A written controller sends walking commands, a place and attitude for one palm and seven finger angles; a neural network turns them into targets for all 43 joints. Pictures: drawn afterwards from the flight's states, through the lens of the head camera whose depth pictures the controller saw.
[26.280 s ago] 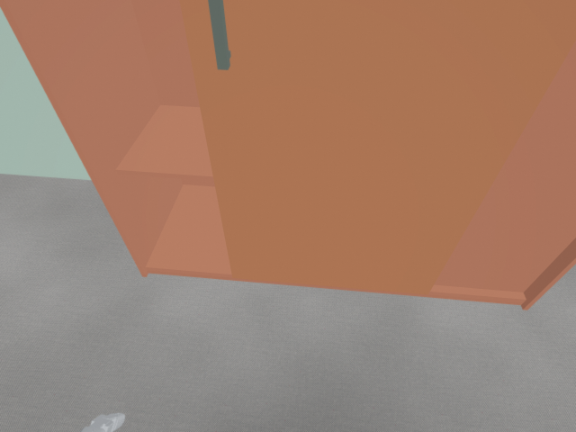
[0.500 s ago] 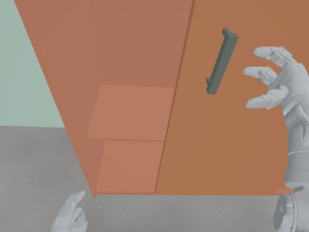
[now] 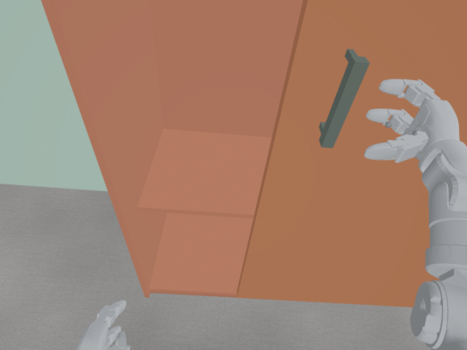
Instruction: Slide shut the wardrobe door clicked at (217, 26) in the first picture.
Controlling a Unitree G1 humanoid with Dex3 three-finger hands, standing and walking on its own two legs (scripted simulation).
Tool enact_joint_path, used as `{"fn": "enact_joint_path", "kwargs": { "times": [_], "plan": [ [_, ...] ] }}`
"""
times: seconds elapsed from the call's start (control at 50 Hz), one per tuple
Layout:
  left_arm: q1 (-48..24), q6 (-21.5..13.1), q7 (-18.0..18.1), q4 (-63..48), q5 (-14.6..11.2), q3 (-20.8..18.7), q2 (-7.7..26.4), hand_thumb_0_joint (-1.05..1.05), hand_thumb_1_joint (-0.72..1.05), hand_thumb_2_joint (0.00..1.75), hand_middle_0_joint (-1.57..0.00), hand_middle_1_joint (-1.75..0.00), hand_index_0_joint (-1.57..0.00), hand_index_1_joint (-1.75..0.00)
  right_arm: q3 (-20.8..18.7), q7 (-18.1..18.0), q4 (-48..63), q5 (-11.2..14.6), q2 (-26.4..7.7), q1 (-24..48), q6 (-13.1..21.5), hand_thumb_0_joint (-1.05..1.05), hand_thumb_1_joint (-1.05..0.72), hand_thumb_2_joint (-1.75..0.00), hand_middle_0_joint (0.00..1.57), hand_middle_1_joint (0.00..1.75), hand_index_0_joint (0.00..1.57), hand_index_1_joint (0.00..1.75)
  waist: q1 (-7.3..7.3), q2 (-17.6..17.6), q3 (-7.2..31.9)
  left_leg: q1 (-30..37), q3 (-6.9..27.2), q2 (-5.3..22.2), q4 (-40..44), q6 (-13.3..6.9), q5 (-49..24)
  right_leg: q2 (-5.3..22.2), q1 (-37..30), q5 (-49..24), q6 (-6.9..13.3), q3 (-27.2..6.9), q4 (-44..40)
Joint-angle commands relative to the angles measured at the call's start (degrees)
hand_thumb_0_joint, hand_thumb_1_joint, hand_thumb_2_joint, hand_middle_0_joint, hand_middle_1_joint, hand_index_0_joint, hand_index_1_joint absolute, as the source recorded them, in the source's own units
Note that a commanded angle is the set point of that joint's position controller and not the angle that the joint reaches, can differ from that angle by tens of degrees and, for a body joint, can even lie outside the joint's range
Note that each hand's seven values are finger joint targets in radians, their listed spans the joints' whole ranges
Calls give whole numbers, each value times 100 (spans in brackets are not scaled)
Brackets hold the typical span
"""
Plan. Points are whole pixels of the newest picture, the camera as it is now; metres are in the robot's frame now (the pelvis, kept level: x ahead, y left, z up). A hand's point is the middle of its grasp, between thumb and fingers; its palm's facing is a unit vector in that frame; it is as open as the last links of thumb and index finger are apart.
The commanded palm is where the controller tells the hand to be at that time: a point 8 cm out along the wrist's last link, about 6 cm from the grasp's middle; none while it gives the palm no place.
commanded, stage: move the hooked fingers beside the handle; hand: right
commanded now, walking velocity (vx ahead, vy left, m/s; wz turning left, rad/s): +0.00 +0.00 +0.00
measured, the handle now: (338, 100) +0.48 -0.13 +0.24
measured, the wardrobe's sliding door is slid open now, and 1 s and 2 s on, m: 0.37 0.37 0.37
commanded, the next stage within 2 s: feel for the door with the fingertips in 0.96 s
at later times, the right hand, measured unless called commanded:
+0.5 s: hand (385, 124) +0.40 -0.19 +0.25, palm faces +0.00 +1.00 -0.01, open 14.0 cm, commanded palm +0.39 -0.24 +0.24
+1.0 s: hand (389, 124) +0.41 -0.19 +0.24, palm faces +0.01 +1.00 -0.02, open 14.0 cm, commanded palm +0.38 -0.24 +0.23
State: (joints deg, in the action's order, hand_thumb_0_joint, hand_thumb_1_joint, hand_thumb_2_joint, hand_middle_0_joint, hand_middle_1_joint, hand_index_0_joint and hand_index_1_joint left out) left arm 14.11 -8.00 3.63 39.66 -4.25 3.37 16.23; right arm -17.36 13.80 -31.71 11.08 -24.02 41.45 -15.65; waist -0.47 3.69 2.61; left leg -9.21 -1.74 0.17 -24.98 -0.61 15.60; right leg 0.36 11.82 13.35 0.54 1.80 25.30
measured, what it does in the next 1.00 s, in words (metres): stands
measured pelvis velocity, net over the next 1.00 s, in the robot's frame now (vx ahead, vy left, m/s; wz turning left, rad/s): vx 0.00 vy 0.00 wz -0.01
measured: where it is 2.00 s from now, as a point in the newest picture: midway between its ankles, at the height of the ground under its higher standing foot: outside the picture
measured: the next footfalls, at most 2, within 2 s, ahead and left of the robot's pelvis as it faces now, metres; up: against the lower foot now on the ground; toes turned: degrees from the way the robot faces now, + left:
none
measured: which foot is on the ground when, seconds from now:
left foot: down 0.00-1.00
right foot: down 0.00-1.00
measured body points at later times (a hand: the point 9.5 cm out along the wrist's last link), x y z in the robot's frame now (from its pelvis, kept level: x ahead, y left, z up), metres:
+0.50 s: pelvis +0.00 +0.01 +0.00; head -0.02 +0.03 +0.45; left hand +0.15 +0.25 -0.10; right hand +0.40 -0.24 +0.25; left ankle -0.03 +0.11 -0.74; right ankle +0.00 -0.11 -0.74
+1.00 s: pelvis +0.00 +0.00 +0.00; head -0.01 +0.02 +0.45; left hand +0.16 +0.24 -0.10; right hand +0.40 -0.25 +0.25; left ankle -0.03 +0.11 -0.74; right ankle +0.00 -0.11 -0.74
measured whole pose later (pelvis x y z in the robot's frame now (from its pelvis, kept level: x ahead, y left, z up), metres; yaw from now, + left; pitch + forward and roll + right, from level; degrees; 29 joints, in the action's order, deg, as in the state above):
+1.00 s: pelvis +0.00 +0.00 +0.00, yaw -1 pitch +0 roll +0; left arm 12.4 -9.0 4.4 39.7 -4.2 3.7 16.0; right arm -16.9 14.0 -32.1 11.9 -23.2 42.4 -13.3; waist -0.1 3.3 2.1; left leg -9.1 -2.5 0.1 -24.9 -0.7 15.5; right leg 0.4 12.3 13.3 0.4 1.0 25.8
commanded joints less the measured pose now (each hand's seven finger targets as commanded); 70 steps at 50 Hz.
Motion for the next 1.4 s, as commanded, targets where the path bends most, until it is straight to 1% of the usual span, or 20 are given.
{"fn": "enact_joint_path", "kwargs": {
  "times": [0.0,0.06,0.12,0.2,0.22,0.28,0.38,0.42,0.52,0.6,0.66,0.78,0.82,0.9,1.02,1.12,1.18,1.22,1.3,1.38],
  "plan": [
    [-726,-331,23,-951,-22,-286,620,0,90,90,-20,-30,-20,-30,-3,17,2082,192,-918,2711,550,0,50,-30,30,120,30,120,5,-274,1720,37,-49,-67,237,-104,-2089,-33,-1204,-1697,242,-233,-36],
    [-803,-408,55,-940,16,-249,608,0,90,90,-20,-30,-20,-30,-484,-40,2548,286,-1375,2981,804,0,50,-30,30,120,30,120,83,-309,2146,275,-9,-73,190,-90,-2243,-66,-1413,-1799,234,-267,-43],
    [-821,-408,81,-767,0,-203,587,0,90,90,-20,-30,-20,-30,-177,-124,2173,205,-1111,3152,764,0,50,-30,30,120,30,120,-22,-54,1538,-33,-29,-68,297,-89,-1820,-57,-1221,-1412,213,-257,-126],
    [-710,-269,115,-601,-39,-210,660,0,90,90,-20,-30,-20,-30,-185,-166,795,39,-1151,2517,308,0,50,-30,30,120,30,120,30,-311,778,-259,-24,-52,444,-91,-1320,-78,-637,-869,216,-217,-230],
    [-728,-254,117,-628,-54,-198,647,0,90,90,-20,-30,-20,-30,79,-119,690,52,-883,2642,243,0,50,-30,30,120,30,120,-63,-317,740,-315,-24,-26,433,-75,-1333,-74,-625,-832,220,-212,-243],
    [-673,-212,130,-711,-54,-217,665,0,90,90,-20,-30,-20,-30,-88,-24,572,56,-1161,2733,257,0,50,-30,30,120,30,120,-35,-377,1085,-193,2,-11,395,-83,-1437,-75,-691,-913,224,-217,-198],
    [-716,-379,105,-881,-5,-228,603,0,90,90,-20,-30,-20,-30,-339,58,1668,209,-1407,3321,916,0,50,-30,30,120,30,120,4,-359,2070,261,41,-41,235,-90,-2207,-96,-1265,-1603,262,-252,-39],
    [-709,-381,111,-823,0,-209,625,0,90,90,-20,-30,-20,-30,-504,47,1583,224,-1620,3282,1016,0,50,-30,30,120,30,120,20,-415,1927,317,67,-38,266,-71,-2160,-94,-1084,-1482,269,-241,-69],
    [-568,-359,107,-701,-24,-218,663,0,90,90,-20,-30,-20,-30,-452,14,701,48,-1557,2813,714,0,50,-30,30,120,30,120,31,-105,1164,-16,34,-14,360,-85,-1814,-95,-707,-1185,250,-182,-143],
    [-570,-312,56,-842,-39,-267,693,0,90,90,-20,-30,-20,-30,-365,163,802,82,-1408,2263,591,0,50,-30,30,120,30,120,105,-308,1429,183,9,-17,266,-91,-2149,-106,-721,-1443,261,-151,-74],
    [-613,-360,39,-934,-49,-286,672,0,90,90,-20,-30,-20,-30,-185,262,1335,227,-1134,2493,678,0,50,-30,30,120,30,120,30,-393,1650,143,-30,-45,212,-82,-2262,-86,-957,-1604,264,-193,-46],
    [-653,-403,76,-839,-25,-255,677,0,90,90,-20,-30,-20,-30,-538,83,1766,222,-1586,2882,825,0,50,-30,30,120,30,120,26,-163,1562,16,21,-56,285,-74,-1918,-87,-1009,-1377,261,-211,-73],
    [-674,-402,80,-799,-25,-240,649,0,90,90,-20,-30,-20,-30,-313,-5,1714,157,-1367,3005,792,0,50,-30,30,120,30,120,-42,-2,1347,-123,8,-57,321,-82,-1748,-84,-979,-1263,254,-217,-87],
    [-615,-355,111,-732,-39,-246,673,0,90,90,-20,-30,-20,-30,-110,-4,1226,129,-1167,2879,635,0,50,-30,30,120,30,120,-68,-239,1296,-145,-16,-66,350,-85,-1628,-69,-908,-1168,248,-234,-104],
    [-579,-315,97,-791,-20,-242,676,0,90,90,-20,-30,-20,-30,-341,69,1017,163,-1361,2666,615,0,50,-30,30,120,30,120,4,-418,1591,98,-9,-37,242,-77,-2080,-77,-879,-1457,244,-216,-65],
    [-646,-344,65,-832,-47,-237,625,0,90,90,-20,-30,-20,-30,86,54,1303,195,-874,3001,719,0,50,-30,30,120,30,120,-93,-221,1424,-150,-28,-59,263,-92,-1861,-53,-974,-1357,241,-257,-56],
    [-651,-380,59,-835,-19,-259,627,0,90,90,-20,-30,-20,-30,-82,-64,1642,187,-987,3036,738,0,50,-30,30,120,30,120,-24,-47,1702,-73,-30,-65,207,-116,-2021,-46,-1206,-1644,214,-294,-26],
    [-721,-395,24,-869,-7,-242,580,0,90,90,-20,-30,-20,-30,108,-154,2052,170,-747,3116,758,0,50,-30,30,120,30,120,-18,193,1869,-27,-55,-63,175,-126,-2073,-56,-1343,-1783,173,-321,-16],
    [-743,-355,-7,-774,17,-256,587,0,90,90,-20,-30,-20,-30,52,-336,1816,198,-592,2622,574,0,50,-30,30,120,30,120,69,-412,1638,37,-96,-102,195,-109,-2118,-41,-1122,-1792,192,-306,-37],
    [-854,-260,-17,-799,2,-242,525,0,90,90,-20,-30,-20,-30,223,-522,1884,107,-316,2606,318,0,50,-30,30,120,30,120,66,-334,1431,-43,-85,-82,195,-84,-1977,-33,-1031,-1645,180,-262,-113]
  ]
}}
